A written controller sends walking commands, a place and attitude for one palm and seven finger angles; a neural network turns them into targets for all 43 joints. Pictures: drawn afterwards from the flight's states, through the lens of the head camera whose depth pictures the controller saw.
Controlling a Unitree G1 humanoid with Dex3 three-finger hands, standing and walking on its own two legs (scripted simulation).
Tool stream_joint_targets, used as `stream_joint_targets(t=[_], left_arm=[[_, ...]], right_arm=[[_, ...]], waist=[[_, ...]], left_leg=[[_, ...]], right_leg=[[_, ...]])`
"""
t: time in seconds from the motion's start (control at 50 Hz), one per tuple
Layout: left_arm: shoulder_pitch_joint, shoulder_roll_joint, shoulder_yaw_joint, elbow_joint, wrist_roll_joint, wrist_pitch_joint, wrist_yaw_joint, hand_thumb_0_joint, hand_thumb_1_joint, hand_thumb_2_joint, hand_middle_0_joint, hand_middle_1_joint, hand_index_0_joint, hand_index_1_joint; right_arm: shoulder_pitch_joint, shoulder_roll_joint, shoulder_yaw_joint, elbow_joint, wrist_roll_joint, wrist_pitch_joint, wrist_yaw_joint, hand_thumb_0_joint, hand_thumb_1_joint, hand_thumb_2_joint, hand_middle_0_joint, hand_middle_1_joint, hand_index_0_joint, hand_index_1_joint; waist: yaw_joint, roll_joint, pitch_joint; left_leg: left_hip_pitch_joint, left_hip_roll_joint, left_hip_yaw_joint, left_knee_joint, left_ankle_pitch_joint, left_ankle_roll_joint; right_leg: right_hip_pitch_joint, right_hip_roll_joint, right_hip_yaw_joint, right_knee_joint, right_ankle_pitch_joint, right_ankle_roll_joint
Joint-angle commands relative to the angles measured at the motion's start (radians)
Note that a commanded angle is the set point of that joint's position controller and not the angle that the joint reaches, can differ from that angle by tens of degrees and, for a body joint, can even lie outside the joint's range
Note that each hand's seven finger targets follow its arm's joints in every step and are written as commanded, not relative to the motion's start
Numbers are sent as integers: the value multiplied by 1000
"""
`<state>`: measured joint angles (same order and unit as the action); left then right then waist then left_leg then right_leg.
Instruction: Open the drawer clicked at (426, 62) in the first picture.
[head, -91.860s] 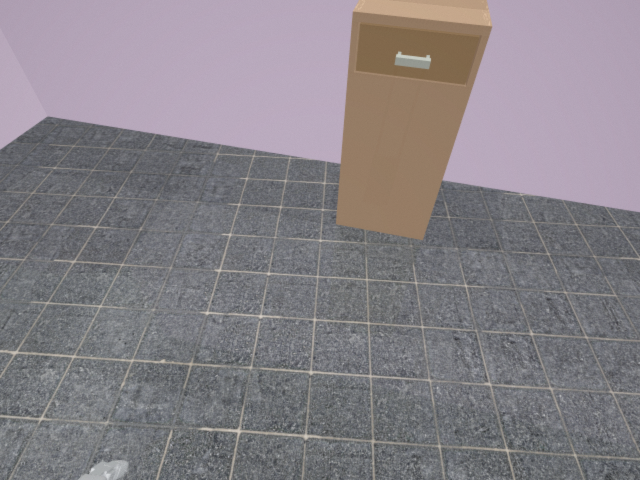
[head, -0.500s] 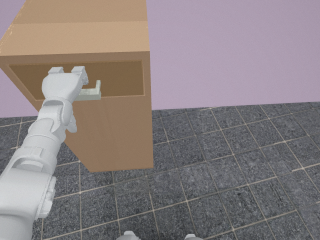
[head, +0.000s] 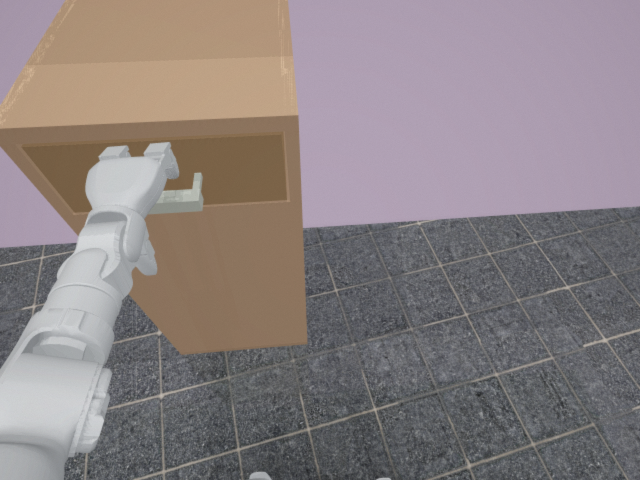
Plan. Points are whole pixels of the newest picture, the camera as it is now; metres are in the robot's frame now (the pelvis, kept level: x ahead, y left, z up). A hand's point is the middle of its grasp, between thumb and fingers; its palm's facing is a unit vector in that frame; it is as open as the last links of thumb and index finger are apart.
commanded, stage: lift the fingers back up to retry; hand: left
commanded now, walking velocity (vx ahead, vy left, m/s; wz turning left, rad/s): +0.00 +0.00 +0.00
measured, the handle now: (167, 191) +0.51 +0.22 +0.04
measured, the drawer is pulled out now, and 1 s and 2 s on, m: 0.00 0.00 0.00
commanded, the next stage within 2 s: re-aim the fingers above the handle in 0.48 s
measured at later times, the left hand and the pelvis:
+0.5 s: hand (137, 186) +0.46 +0.23 +0.10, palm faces -0.02 -0.02 -1.00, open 13.7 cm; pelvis +0.03 -0.01 +0.02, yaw +1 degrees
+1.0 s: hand (146, 186) +0.46 +0.22 +0.10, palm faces -0.02 -0.03 -1.00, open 13.6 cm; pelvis +0.03 -0.02 +0.02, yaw +1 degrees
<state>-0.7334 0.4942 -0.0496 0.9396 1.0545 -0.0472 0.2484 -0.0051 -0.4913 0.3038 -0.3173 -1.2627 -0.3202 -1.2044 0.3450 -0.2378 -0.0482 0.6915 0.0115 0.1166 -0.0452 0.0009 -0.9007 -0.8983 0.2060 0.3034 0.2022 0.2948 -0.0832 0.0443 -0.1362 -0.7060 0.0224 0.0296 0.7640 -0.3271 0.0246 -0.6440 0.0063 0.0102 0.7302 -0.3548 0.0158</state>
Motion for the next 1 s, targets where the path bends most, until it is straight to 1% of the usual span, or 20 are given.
stream_joint_targets(t=[0.0,0.02,0.04,0.14,0.2,0.28,0.34,0.4,0.44,0.48,0.52,0.56,0.64,0.72,0.78,0.86,0.88,0.92,0.96,0.98], left_arm=[[-462,231,69,-264,-3,-19,51,0,-500,300,-300,-1200,-300,-1200],[-475,273,104,-278,-4,-21,54,0,-500,300,-300,-1200,-300,-1200],[-469,277,105,-289,1,-19,57,0,-500,300,-300,-1200,-300,-1200],[-450,276,110,-366,-17,-7,50,0,-500,300,-300,-1200,-300,-1200],[-470,240,75,-403,-27,9,33,0,-500,300,-300,-1200,-300,-1200],[-429,275,102,-442,-43,25,-2,0,-500,300,-300,-1200,-300,-1200],[-337,210,62,-380,-52,42,-40,0,-500,300,-300,-1200,-300,-1200],[-281,202,49,-363,-54,53,-81,0,-500,300,-300,-1200,-300,-1200],[-287,181,24,-365,-53,46,-102,0,-500,300,-300,-1200,-300,-1200],[-307,197,31,-351,-49,37,-116,0,-500,300,-300,-1200,-300,-1200],[-334,259,75,-383,-45,12,-119,0,-500,300,-300,-1200,-300,-1200],[-349,261,82,-383,-46,-10,-112,0,-500,300,-300,-1200,-300,-1200],[-380,290,113,-424,-44,-50,-81,0,-500,300,-300,-1200,-300,-1200],[-350,312,146,-375,-43,-36,-54,0,-500,300,-300,-1200,-300,-1200],[-332,294,125,-340,-45,-8,-56,0,-500,300,-300,-1200,-300,-1200],[-340,329,149,-338,-40,0,-56,0,-500,300,-300,-1200,-300,-1200],[-339,301,124,-337,-39,2,-58,0,-500,300,-300,-1200,-300,-1200],[-319,311,139,-330,-43,0,-63,0,-500,300,-300,-1200,-300,-1200],[-316,295,119,-316,-47,4,-66,0,-500,300,-300,-1200,-300,-1200],[-321,326,146,-314,-48,0,-67,0,-500,300,-300,-1200,-300,-1200]], right_arm=[[48,-162,-57,-78,2,-33,-7,0,-900,-900,200,300,200,300],[47,-167,-57,-73,-1,-33,-9,0,-900,-900,200,300,200,300],[44,-164,-58,-75,2,-32,-6,0,-900,-900,200,300,200,300],[19,-160,-59,-82,4,-30,-2,0,-900,-900,200,300,200,300],[2,-160,-61,-81,7,-30,1,0,-900,-900,200,300,200,300],[-21,-160,-58,-90,11,-21,-4,0,-900,-900,200,300,200,300],[-36,-158,-55,-90,15,-14,0,0,-900,-900,200,300,200,300],[-54,-163,-49,-102,18,-1,2,0,-900,-900,200,300,200,300],[-65,-160,-47,-108,20,4,2,0,-900,-900,200,300,200,300],[-67,-162,-43,-109,19,8,-3,0,-900,-900,200,300,200,300],[-66,-164,-42,-113,15,10,-10,0,-900,-900,200,300,200,300],[-70,-154,-43,-112,15,8,-13,0,-900,-900,200,300,200,300],[-63,-148,-48,-104,11,1,-17,0,-900,-900,200,300,200,300],[-52,-153,-51,-89,8,-1,-12,0,-900,-900,200,300,200,300],[-53,-157,-49,-91,14,0,-10,0,-900,-900,200,300,200,300],[-50,-161,-50,-87,16,7,-11,0,-900,-900,200,300,200,300],[-51,-159,-51,-86,16,8,-10,0,-900,-900,200,300,200,300],[-49,-161,-51,-89,15,9,-9,0,-900,-900,200,300,200,300],[-54,-162,-48,-93,19,9,-11,0,-900,-900,200,300,200,300],[-51,-164,-48,-90,19,7,-13,0,-900,-900,200,300,200,300]], waist=[[1,46,-343],[6,48,-363],[12,58,-374],[25,70,-404],[15,73,-375],[33,40,-398],[33,-11,-325],[43,-35,-286],[37,-45,-266],[34,-59,-240],[40,-50,-279],[39,-32,-272],[39,8,-342],[44,-29,-359],[41,-27,-328],[45,-31,-341],[41,-22,-326],[44,-55,-333],[41,-46,-298],[45,-49,-295]], left_leg=[[374,-22,-28,-100,250,17],[387,-19,-29,-102,279,15],[401,-21,-30,-104,299,13],[453,-24,-24,-115,391,12],[485,-22,-23,-126,412,12],[498,-30,-12,-135,474,17],[470,-31,-4,-148,469,19],[450,-36,7,-158,450,20],[445,-39,10,-162,427,21],[430,-42,12,-165,388,23],[431,-47,12,-160,394,24],[423,-52,17,-153,383,27],[432,-58,18,-133,422,25],[408,-56,21,-124,452,22],[383,-57,28,-133,417,21],[379,-57,28,-137,422,23],[388,-55,29,-139,426,23],[382,-53,27,-144,415,24],[369,-55,29,-154,370,25],[368,-52,29,-158,363,26]], right_leg=[[81,54,-45,-107,184,-53],[101,53,-46,-107,202,-55],[106,54,-47,-104,215,-54],[169,52,-48,-115,294,-54],[168,51,-52,-130,308,-53],[254,44,-41,-142,395,-50],[261,39,-44,-154,410,-48],[280,35,-41,-162,430,-47],[280,30,-37,-169,424,-46],[275,28,-32,-175,407,-45],[311,24,-23,-172,424,-47],[307,22,-18,-168,439,-44],[325,21,-10,-149,489,-43],[352,21,-13,-138,542,-41],[339,20,-16,-144,525,-37],[355,20,-15,-142,531,-37],[339,22,-18,-145,527,-39],[357,22,-16,-153,513,-38],[337,21,-14,-162,472,-36],[340,20,-14,-164,462,-36]])
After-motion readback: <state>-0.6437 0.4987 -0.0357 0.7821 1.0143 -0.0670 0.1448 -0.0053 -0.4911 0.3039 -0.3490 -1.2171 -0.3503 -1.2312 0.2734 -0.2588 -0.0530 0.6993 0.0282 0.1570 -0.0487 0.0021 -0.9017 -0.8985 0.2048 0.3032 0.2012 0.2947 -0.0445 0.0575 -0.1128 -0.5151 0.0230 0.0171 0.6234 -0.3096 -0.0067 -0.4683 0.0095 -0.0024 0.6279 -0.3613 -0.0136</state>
